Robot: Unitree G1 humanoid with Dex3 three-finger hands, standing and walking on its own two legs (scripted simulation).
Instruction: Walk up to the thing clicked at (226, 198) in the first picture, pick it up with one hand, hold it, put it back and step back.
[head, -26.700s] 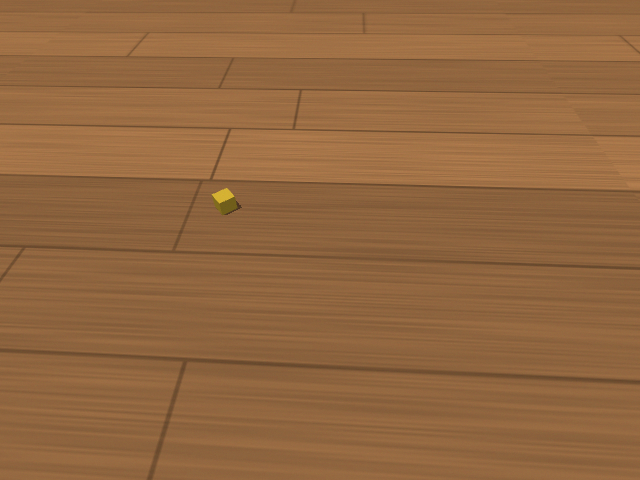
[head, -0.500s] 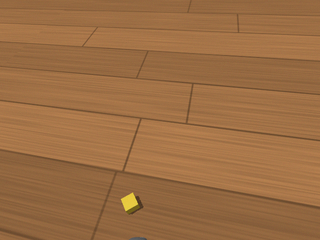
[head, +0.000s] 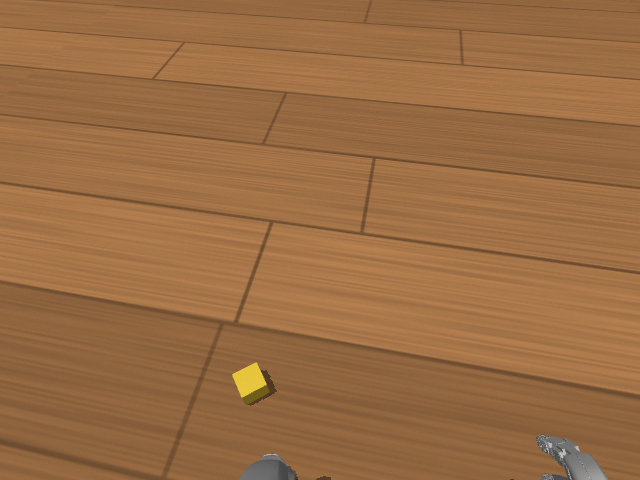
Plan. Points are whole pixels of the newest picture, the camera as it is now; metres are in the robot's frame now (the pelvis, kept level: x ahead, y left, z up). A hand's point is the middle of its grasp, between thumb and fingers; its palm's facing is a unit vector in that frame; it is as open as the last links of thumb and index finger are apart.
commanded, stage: walk up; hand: left
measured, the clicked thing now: (251, 383) +0.49 +0.23 -0.71
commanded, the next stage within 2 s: stand in 1.98 s
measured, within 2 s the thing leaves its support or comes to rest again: neither
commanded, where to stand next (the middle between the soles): +0.11 -0.02 m, yaw +0 degrees
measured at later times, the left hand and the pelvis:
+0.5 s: hand out of the picture +0.09 +0.27 -0.12, palm faces +0.04 -0.89 -0.45, open 7.4 cm; pelvis +0.01 -0.03 +0.00, yaw +4 degrees
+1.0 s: hand out of the picture +0.03 +0.28 -0.14, palm faces +0.06 -0.91 -0.40, open 7.4 cm; pelvis +0.01 +0.00 +0.01, yaw +6 degrees
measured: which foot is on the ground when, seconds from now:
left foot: down 0.00-0.00, up 0.02-0.14, down 0.16-0.48, up 0.50-0.78, down 0.80-1.00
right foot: down 0.00-0.20, up 0.22-0.44, down 0.46-0.80, up 0.82-1.00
